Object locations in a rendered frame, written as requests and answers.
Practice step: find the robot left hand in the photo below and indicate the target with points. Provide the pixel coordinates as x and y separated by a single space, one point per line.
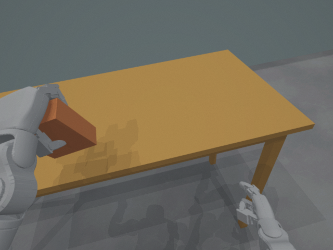
24 109

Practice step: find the sponge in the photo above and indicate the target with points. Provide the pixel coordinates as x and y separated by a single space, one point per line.
60 122

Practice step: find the left robot forearm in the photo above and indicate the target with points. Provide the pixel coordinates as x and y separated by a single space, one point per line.
18 185

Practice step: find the table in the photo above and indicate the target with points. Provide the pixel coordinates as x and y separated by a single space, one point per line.
166 113

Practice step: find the robot right hand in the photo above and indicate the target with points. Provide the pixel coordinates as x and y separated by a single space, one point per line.
250 212

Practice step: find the right robot forearm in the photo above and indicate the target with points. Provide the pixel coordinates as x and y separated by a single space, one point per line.
272 236

